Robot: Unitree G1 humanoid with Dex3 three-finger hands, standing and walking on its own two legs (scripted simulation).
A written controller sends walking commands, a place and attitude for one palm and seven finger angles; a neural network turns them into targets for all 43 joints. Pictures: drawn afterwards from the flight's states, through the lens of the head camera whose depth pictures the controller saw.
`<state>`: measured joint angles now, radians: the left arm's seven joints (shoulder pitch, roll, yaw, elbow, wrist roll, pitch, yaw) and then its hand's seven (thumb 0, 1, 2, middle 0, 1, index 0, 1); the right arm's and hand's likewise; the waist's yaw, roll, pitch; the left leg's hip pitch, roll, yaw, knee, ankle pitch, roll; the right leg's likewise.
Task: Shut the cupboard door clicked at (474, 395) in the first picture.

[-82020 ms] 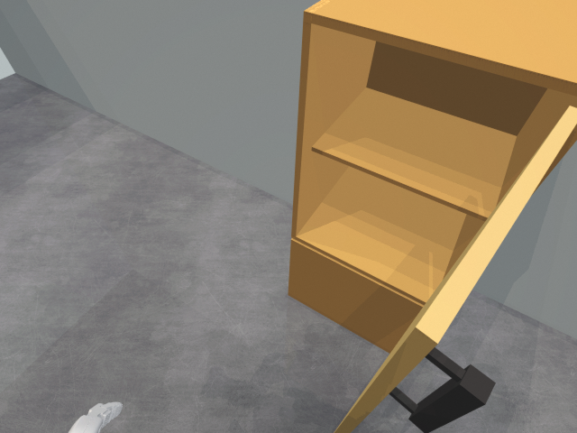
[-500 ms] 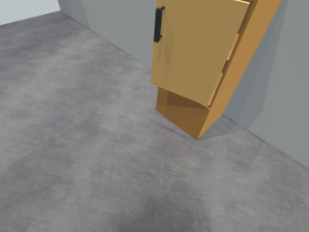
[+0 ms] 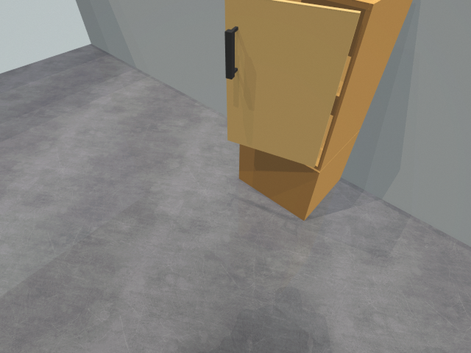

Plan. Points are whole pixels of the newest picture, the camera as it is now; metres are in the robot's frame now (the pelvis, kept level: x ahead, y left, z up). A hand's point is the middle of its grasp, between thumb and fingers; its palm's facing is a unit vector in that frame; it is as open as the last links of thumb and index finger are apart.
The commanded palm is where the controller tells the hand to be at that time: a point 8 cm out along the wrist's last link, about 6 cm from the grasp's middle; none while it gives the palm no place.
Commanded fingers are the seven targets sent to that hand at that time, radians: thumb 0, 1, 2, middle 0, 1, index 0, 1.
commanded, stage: let the arm hang, fingers relaxed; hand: left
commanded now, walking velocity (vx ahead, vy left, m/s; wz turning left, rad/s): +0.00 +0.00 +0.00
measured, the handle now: (232, 53) +1.02 +0.07 +0.05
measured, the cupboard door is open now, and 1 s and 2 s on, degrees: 16 16 16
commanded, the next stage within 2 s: look to check the result in 0.14 s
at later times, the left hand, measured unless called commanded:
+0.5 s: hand out of the picture +0.04 +0.19 -0.17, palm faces +0.01 -0.97 -0.25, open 7.4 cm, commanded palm none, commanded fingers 0.00 0.90 0.90 -0.20 -0.30 -0.20 -0.30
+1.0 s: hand out of the picture +0.07 +0.19 -0.17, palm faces +0.06 -0.96 -0.26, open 7.4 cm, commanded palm none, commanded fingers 0.00 0.90 0.90 -0.20 -0.30 -0.20 -0.30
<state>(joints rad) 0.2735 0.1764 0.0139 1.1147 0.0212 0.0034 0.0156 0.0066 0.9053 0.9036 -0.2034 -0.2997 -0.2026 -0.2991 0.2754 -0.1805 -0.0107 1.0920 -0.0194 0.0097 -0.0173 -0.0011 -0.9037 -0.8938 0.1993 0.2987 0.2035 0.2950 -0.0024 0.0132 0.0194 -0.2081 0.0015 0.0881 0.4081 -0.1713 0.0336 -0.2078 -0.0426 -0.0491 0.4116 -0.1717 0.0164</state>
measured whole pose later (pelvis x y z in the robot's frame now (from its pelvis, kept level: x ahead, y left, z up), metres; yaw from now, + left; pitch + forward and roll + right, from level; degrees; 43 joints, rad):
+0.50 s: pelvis +0.02 -0.01 +0.00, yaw +0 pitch -2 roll +0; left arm 0.23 0.22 0.02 1.14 0.01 -0.01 0.01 0.01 0.90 0.90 -0.20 -0.30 -0.20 -0.30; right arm 0.24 -0.21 -0.01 1.12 -0.02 0.00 -0.02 0.00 -0.90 -0.89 0.20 0.30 0.20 0.29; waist -0.01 0.02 0.05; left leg -0.16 0.02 0.08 0.37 -0.18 0.01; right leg -0.15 -0.02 -0.06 0.36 -0.18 0.00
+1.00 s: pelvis +0.04 -0.02 +0.00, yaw +3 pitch -1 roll +0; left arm 0.18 0.22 0.03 1.10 0.01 0.01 0.02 0.01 0.90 0.90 -0.20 -0.30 -0.20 -0.30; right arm 0.20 -0.23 -0.01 1.09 -0.02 0.03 -0.02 0.00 -0.90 -0.89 0.20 0.30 0.20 0.29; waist -0.01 0.01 0.05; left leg -0.20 0.02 0.02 0.44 -0.22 0.00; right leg -0.16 -0.02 -0.11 0.41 -0.24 -0.01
